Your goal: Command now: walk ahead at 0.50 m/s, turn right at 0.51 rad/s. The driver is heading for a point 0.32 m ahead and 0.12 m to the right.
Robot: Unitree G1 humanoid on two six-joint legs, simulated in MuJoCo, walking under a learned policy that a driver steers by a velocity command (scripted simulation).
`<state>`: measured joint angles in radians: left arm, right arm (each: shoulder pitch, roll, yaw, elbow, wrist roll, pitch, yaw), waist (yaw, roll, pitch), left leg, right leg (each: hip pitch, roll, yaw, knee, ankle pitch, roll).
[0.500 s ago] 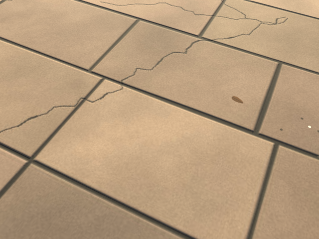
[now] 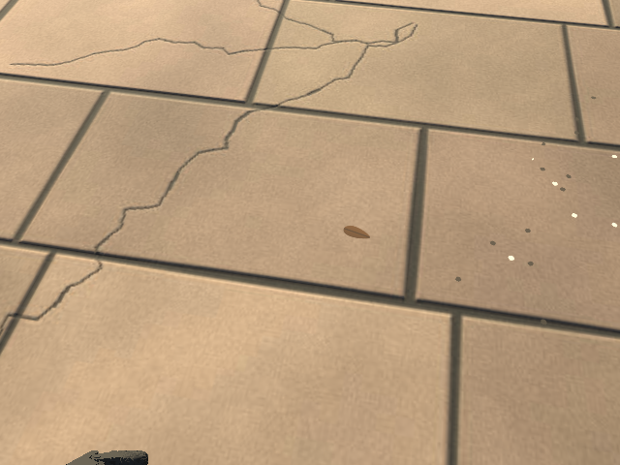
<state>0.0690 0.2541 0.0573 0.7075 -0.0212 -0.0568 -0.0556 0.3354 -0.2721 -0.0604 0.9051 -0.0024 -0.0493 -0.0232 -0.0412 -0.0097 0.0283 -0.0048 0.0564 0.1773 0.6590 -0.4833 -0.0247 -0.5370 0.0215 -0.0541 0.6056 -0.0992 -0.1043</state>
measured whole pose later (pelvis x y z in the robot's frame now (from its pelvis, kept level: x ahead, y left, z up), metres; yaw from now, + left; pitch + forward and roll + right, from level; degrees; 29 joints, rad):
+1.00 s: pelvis +0.33 -0.02 +0.02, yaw -12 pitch -1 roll +0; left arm 0.27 0.21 0.04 0.83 0.01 -0.01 0.03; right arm 0.16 -0.23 -0.03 0.87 -0.01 -0.02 0.00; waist 0.00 0.00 0.02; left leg -0.33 -0.01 0.00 0.56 -0.22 0.00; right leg -0.22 -0.01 0.04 0.58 -0.36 0.02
